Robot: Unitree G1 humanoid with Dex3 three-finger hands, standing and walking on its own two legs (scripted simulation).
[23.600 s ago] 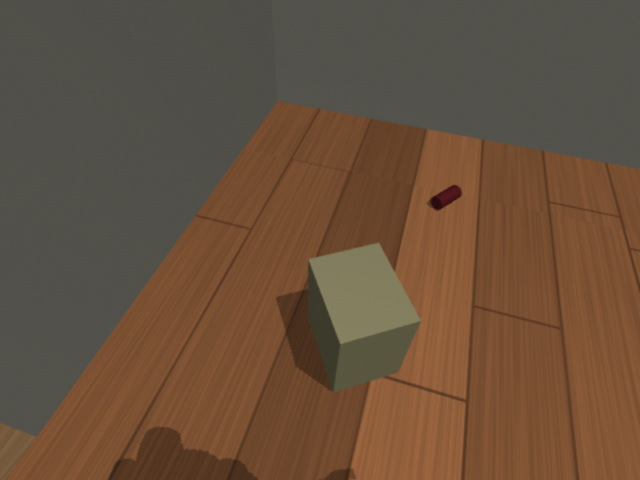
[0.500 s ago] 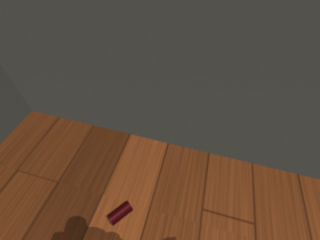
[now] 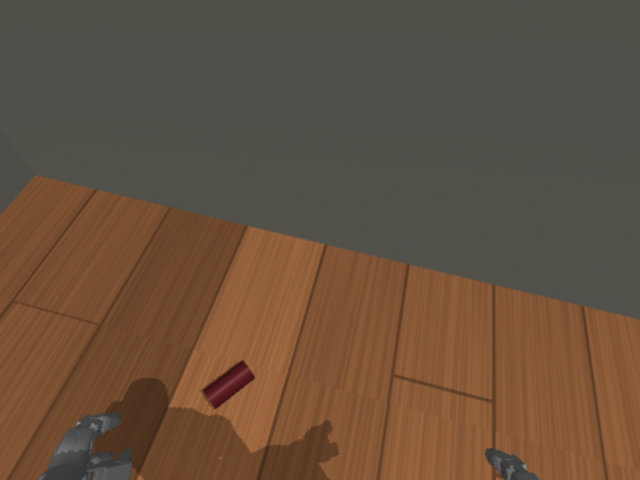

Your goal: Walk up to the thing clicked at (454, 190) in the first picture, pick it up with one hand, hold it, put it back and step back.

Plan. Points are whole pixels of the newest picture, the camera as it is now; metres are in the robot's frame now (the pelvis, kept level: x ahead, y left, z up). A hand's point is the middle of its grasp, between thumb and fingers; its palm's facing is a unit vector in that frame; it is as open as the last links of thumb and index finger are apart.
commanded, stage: rise first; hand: left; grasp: from above
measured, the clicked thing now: (229, 384) +0.41 +0.21 -0.73
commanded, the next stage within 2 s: none
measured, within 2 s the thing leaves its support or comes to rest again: neither
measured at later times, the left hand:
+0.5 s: hand out of the picture +0.13 +0.27 -0.22, palm faces -0.13 -0.84 -0.53, open 14.1 cm
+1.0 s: hand (156, 446) +0.21 +0.29 -0.40, palm faces -0.31 -0.40 -0.86, open 14.2 cm
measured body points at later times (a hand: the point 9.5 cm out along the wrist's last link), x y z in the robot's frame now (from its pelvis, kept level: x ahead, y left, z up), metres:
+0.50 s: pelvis -0.01 +0.01 -0.07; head +0.10 +0.02 +0.36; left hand +0.13 +0.31 -0.19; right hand +0.15 -0.25 -0.17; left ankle +0.00 +0.13 -0.73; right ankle -0.01 -0.13 -0.73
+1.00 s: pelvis -0.06 +0.00 -0.23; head +0.13 +0.00 +0.18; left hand +0.23 +0.30 -0.35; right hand +0.12 -0.27 -0.36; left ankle +0.00 +0.13 -0.73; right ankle -0.01 -0.13 -0.73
